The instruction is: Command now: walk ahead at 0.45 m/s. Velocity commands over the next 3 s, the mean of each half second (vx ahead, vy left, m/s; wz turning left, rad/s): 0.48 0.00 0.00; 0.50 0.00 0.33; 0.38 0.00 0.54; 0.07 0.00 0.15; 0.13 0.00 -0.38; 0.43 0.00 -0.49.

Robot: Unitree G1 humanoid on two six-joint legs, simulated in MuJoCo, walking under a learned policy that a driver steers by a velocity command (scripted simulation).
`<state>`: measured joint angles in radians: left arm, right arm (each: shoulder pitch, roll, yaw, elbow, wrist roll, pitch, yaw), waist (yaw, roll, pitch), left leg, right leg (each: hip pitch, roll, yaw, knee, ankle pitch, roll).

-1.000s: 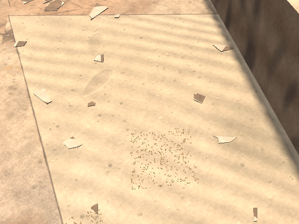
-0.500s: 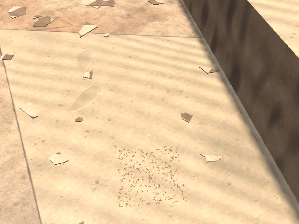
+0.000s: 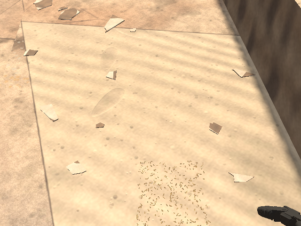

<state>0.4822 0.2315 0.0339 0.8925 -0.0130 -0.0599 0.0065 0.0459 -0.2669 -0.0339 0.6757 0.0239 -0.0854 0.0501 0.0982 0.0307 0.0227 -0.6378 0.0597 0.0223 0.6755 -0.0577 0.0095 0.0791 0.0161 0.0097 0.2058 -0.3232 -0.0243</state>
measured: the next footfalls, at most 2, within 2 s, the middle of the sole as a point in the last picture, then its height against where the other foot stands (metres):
left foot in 0.12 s outside the picture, level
right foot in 0.66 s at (200, 210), level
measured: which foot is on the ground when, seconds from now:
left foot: up 0.00-0.10, down 0.12-0.66, up 0.68-1.00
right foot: down 0.00-0.12, up 0.14-0.64, down 0.66-1.00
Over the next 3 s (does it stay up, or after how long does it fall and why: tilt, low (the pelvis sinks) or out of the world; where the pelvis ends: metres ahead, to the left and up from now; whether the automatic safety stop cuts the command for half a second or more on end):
stays up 1.12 0.24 -0.01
